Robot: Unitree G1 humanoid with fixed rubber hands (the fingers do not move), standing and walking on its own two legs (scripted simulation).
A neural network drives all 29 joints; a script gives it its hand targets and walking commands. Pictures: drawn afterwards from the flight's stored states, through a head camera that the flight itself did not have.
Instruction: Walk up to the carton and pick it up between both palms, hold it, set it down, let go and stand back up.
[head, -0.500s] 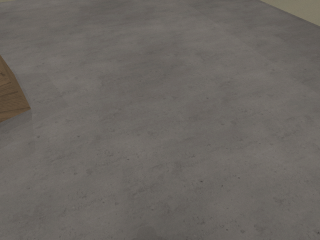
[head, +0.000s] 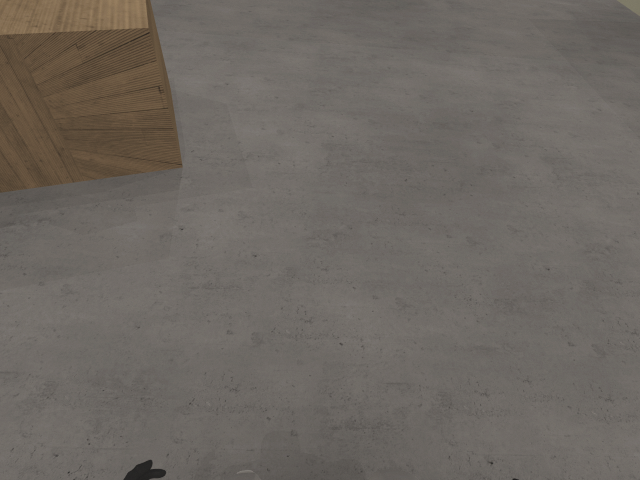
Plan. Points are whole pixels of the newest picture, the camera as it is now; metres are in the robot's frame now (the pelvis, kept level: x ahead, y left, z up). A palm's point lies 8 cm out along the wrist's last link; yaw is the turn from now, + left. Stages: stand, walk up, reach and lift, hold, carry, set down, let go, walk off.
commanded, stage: walk up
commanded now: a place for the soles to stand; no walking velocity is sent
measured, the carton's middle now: out of the picture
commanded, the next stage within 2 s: none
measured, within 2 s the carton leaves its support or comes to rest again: neither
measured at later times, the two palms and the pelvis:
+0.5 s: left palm out of the picture +0.12 +0.29 -0.08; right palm (363, 260) +0.49 -0.09 -0.09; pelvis +0.24 +0.06 +0.02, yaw +25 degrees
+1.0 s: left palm (47, 266) +0.48 +0.46 -0.09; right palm (319, 207) +0.65 -0.02 -0.11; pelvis +0.49 +0.19 +0.00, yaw +35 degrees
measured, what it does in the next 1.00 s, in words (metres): walks ahead, turning left: right foot, then left foot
